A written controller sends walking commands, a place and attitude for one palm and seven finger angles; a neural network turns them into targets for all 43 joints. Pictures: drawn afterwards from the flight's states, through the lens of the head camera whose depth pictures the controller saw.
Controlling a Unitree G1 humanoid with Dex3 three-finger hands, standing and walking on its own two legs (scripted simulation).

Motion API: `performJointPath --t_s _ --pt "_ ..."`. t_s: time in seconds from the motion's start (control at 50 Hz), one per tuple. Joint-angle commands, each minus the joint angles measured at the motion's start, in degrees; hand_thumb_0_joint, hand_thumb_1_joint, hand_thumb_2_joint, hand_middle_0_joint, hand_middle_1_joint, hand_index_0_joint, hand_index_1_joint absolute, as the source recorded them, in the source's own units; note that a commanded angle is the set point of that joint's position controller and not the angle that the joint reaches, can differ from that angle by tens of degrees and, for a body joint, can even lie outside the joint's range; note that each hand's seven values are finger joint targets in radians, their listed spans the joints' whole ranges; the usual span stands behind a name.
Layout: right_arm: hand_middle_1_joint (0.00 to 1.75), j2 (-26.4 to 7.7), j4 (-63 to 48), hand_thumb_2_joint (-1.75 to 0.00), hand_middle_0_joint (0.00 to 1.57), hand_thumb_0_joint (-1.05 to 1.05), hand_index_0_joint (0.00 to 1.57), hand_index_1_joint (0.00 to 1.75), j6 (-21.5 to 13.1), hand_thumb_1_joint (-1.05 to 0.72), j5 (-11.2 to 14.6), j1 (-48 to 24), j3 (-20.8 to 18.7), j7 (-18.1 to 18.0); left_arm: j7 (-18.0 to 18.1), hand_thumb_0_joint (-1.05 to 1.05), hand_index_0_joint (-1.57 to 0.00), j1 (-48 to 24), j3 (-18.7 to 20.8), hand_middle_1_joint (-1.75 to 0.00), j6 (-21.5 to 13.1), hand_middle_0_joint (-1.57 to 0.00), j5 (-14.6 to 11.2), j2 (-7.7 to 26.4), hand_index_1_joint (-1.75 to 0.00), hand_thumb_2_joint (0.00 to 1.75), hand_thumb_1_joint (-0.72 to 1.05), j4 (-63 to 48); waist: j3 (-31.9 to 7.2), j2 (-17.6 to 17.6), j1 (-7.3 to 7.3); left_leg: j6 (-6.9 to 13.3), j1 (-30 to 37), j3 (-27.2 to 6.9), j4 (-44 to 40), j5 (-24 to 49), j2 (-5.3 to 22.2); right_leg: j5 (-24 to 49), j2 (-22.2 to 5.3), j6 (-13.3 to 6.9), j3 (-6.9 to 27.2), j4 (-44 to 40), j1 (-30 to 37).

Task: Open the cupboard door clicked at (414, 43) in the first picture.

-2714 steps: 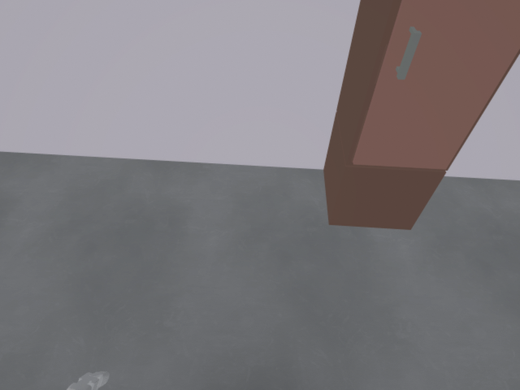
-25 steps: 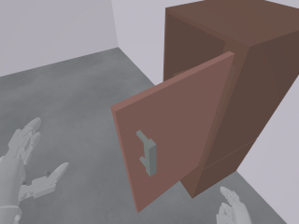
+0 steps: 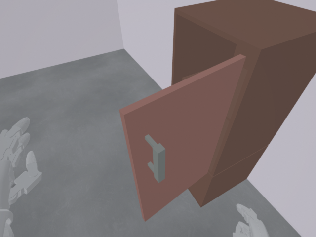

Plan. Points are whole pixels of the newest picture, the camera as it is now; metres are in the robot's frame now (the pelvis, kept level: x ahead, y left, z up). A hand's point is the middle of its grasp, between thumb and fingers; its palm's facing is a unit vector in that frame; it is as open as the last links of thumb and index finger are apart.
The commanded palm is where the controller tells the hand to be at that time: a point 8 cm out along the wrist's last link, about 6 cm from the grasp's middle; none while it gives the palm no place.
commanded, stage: draw the hand back to the body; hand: left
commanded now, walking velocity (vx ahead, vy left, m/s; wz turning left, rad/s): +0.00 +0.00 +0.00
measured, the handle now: (154, 159) +0.27 +0.05 +0.09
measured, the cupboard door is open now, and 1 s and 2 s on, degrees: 98 98 98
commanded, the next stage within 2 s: step back with the hand held close in 0.04 s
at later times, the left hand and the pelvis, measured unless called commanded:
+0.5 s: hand (55, 172) +0.20 +0.24 +0.13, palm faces +0.25 -0.84 -0.49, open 7.4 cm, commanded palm +0.13 +0.29 +0.17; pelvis -0.02 +0.00 +0.00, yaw -3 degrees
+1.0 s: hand (6, 207) +0.12 +0.28 +0.14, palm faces +0.38 -0.82 -0.42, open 7.4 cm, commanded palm +0.05 +0.33 +0.17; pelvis -0.09 +0.03 -0.02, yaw +1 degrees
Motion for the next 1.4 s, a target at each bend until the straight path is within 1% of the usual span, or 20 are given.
performJointPath --t_s 0.0,0.14,0.16,0.2,0.28,0.4,0.52,0.64,0.74,0.78,0.84,0.88,0.94,0.98,1.0,1.04,1.08,1.12,1.22,1.38 --pt "0.30 -6.38 -9.47 -0.90 0.20 0.00 0.20 0.30 -3.62 -0.90 -0.07 -8.54 -2.57 -0.49 1.54 0.00 -0.20 -5.76 7.79 -0.30 -4.12 -0.20 0.20 10.36 -0.30 0.90 0.90 -12.00 -2.30 2.77 0.19 -4.44 0.63 -5.45 -4.60 9.92 5.70 6.85 -2.51 0.06 2.42 -3.09 -0.92" --pt "0.30 -6.47 -8.60 -0.90 0.20 0.00 0.20 0.30 -3.60 -0.90 -0.20 -8.81 -2.74 -0.55 1.48 0.00 -0.20 -10.74 7.63 -0.30 -4.45 -0.20 0.10 10.76 -0.30 0.90 0.90 -9.99 -1.74 -0.41 -0.44 -3.14 0.83 -4.54 -4.33 8.08 5.03 6.40 -2.80 0.24 3.34 -4.25 -1.58" --pt "0.30 -7.22 -10.05 -0.90 0.20 0.00 0.20 0.30 -3.24 -0.90 0.65 -7.83 -3.37 -0.57 1.88 0.00 -0.20 -18.03 16.77 -0.30 -7.25 -0.20 0.74 19.52 -0.30 0.90 0.90 -13.28 2.49 -0.40 -1.82 -0.91 -2.59 -6.15 -2.87 3.56 6.21 8.77 -5.38 0.61 11.35 -7.15 -5.59" --pt "0.30 -6.60 -8.67 -0.90 0.20 0.00 0.20 0.30 -2.41 -0.90 0.11 -7.94 -3.66 -0.42 1.16 0.00 -0.20 -12.62 13.29 -0.30 -8.26 -0.20 1.01 15.24 -0.30 0.90 0.90 -8.03 1.85 -3.49 -2.12 -0.69 -0.32 -6.13 0.04 4.64 5.65 11.44 -8.17 0.54 13.36 -8.68 -7.56" --pt "0.30 -7.34 -9.55 -0.90 0.20 0.00 0.20 0.30 -0.42 -0.90 0.06 -7.08 -4.47 0.46 0.48 0.00 -0.20 -3.34 7.26 -0.30 -8.03 -0.20 1.55 8.49 -0.30 0.90 0.90 -5.19 -3.27 -3.13 -2.65 -0.86 1.28 -4.73 0.51 10.83 6.46 17.96 -8.05 2.73 11.02 -5.48 -5.94" --pt "0.30 -7.52 -11.93 -0.90 0.20 0.00 0.20 0.30 1.51 -0.90 0.32 -7.95 -5.10 -0.07 1.87 0.00 -0.20 -0.88 13.32 -0.30 -8.93 -0.20 1.91 15.44 -0.30 0.90 0.90 -15.26 -10.65 -0.30 -2.22 -0.60 -2.58 -5.96 -0.59 21.22 8.76 27.67 -6.86 3.02 7.89 2.83 1.13" --pt "0.30 -6.44 -13.47 -0.90 0.20 0.00 0.20 0.30 1.95 -0.90 0.52 -7.42 -5.36 -0.54 2.50 0.00 -0.20 4.19 16.58 -0.30 -9.27 -0.20 1.39 16.02 -0.30 0.90 0.90 -16.87 -12.37 1.22 -2.20 -0.30 -7.36 -7.39 0.05 22.66 10.53 26.33 -6.00 2.50 8.71 7.98 2.70" --pt "0.30 -7.41 -12.79 -0.90 0.20 0.00 0.20 0.30 1.21 -0.90 -0.13 -6.50 -5.69 -0.38 2.06 0.00 -0.20 5.45 14.13 -0.30 -8.80 -0.20 1.90 12.62 -0.30 0.90 0.90 -13.70 -7.36 3.14 -2.58 1.20 -15.17 -10.37 -4.42 14.13 14.11 9.06 -3.57 2.45 7.56 12.78 0.12" --pt "0.30 -8.13 -12.71 -0.90 0.20 0.00 0.20 0.30 -0.03 -0.90 -0.55 -6.05 -5.38 -0.97 2.14 0.00 -0.20 -0.67 13.40 -0.30 -8.90 -0.20 3.39 12.04 -0.30 0.90 0.90 -12.11 -0.98 0.26 -3.02 3.70 -31.74 -13.26 -8.41 -12.68 15.25 4.49 -3.42 2.31 9.42 15.15 5.29" --pt "0.30 -7.94 -12.93 -0.90 0.20 0.00 0.20 0.30 -0.31 -0.90 -0.36 -5.23 -5.56 -1.07 2.20 0.00 -0.20 -2.98 13.03 -0.30 -9.13 -0.20 3.98 12.09 -0.30 0.90 0.90 -12.37 -0.53 -6.01 -3.40 3.09 -32.66 -11.39 -3.39 -20.34 11.46 1.75 -6.47 1.01 14.62 9.82 2.64" --pt "0.30 -6.98 -12.22 -0.90 0.20 0.00 0.20 0.30 -0.70 -0.90 -0.70 -3.94 -5.70 -0.35 2.93 0.00 -0.20 -5.62 11.77 -0.30 -9.89 -0.20 3.74 12.71 -0.30 0.90 0.90 -15.44 -0.62 -11.95 -4.27 -0.95 -17.92 -7.13 13.57 -14.60 4.89 -14.70 -16.51 -4.41 25.14 -6.89 -15.24" --pt "0.30 -6.41 -11.44 -0.90 0.20 0.00 0.20 0.30 -1.23 -0.90 -0.84 -3.62 -5.34 0.06 3.69 0.00 -0.20 -5.51 12.05 -0.30 -11.35 -0.20 3.55 13.71 -0.30 0.90 0.90 -17.66 -2.91 -11.65 -4.67 -2.23 -10.01 -5.27 20.51 -9.42 3.82 -11.52 -19.65 -6.06 22.21 -8.15 -19.68" --pt "0.30 -6.51 -11.26 -0.90 0.20 0.00 0.20 0.30 -1.62 -0.90 -0.63 -3.83 -4.81 -0.21 4.34 0.00 -0.20 -1.65 14.57 -0.30 -12.50 -0.20 3.26 15.40 -0.30 0.90 0.90 -20.55 -4.98 -2.81 -4.63 -1.67 -8.07 -8.06 5.08 -4.97 6.42 -1.85 -14.32 -3.00 13.62 1.92 -17.25" --pt "0.30 -7.83 -12.02 -0.90 0.20 0.00 0.20 0.30 -2.42 -0.90 -1.31 -6.11 -4.64 -1.11 4.40 0.00 -0.20 -0.74 16.74 -0.30 -13.47 -0.20 3.65 16.03 -0.30 0.90 0.90 -23.21 -5.02 15.16 -3.35 2.38 -21.27 -19.94 -8.61 0.05 16.27 1.03 -1.52 2.80 3.45 20.35 -6.07" --pt "0.30 -6.72 -11.13 -0.90 0.20 0.00 0.20 0.30 -3.18 -0.90 -1.84 -6.47 -5.12 -1.25 4.35 0.00 -0.20 0.91 19.10 -0.30 -13.48 -0.20 4.13 18.07 -0.30 0.90 0.90 -20.80 -7.00 19.12 -3.12 4.52 -24.78 -24.00 -14.47 -6.05 22.10 -9.57 0.06 3.18 3.55 32.71 -3.47" --pt "0.30 -5.98 -10.56 -0.90 0.20 0.00 0.20 0.30 -4.71 -0.90 -2.61 -5.04 -5.23 -0.68 4.36 0.00 -0.20 -1.51 19.11 -0.30 -14.08 -0.20 4.05 16.66 -0.30 0.90 0.90 -21.88 -4.51 10.23 -3.69 6.41 -29.25 -25.65 -17.45 -14.12 23.58 -12.17 1.13 2.88 6.83 46.18 -4.35" --pt "0.30 -5.67 -8.45 -0.90 0.20 0.00 0.20 0.30 -5.49 -0.90 -2.41 -3.83 -5.62 -0.36 4.32 0.00 -0.20 1.19 16.93 -0.30 -13.85 -0.20 2.51 13.71 -0.30 0.90 0.90 -19.82 -5.10 2.00 -3.37 5.06 -11.65 -19.53 -10.75 7.61 20.50 -14.51 -0.05 3.04 5.47 38.87 -16.47" --pt "0.30 -5.45 -6.88 -0.90 0.20 0.00 0.20 0.30 -6.02 -0.90 -1.89 -3.43 -5.82 0.15 3.62 0.00 -0.20 3.21 13.58 -0.30 -13.06 -0.20 2.35 11.39 -0.30 0.90 0.90 -17.87 -7.76 -0.60 -3.32 2.70 -0.95 -16.02 -8.51 21.02 18.77 -15.27 0.10 3.67 3.14 34.38 -19.99" --pt "0.30 -5.51 -4.43 -0.90 0.20 0.00 0.20 0.30 -7.30 -0.90 -1.98 -3.92 -5.27 0.69 2.36 0.00 -0.20 -0.32 10.18 -0.30 -11.74 -0.20 2.06 11.18 -0.30 0.90 0.90 -19.27 -12.77 7.72 -3.72 -0.28 7.65 -13.01 -12.30 20.12 16.61 -15.82 1.17 4.04 1.20 26.95 -17.37" --pt "0.30 -3.34 -6.32 -0.90 0.20 0.00 0.20 0.30 -7.25 -0.90 -2.68 -7.21 -3.69 0.59 2.70 0.00 -0.20 2.90 18.29 -0.30 -12.27 -0.20 -0.24 19.13 -0.30 0.90 0.90 -28.94 -18.33 13.59 -1.81 -4.59 3.79 -7.01 -21.70 0.89 14.08 -17.20 4.53 1.36 -3.64 20.15 -6.36"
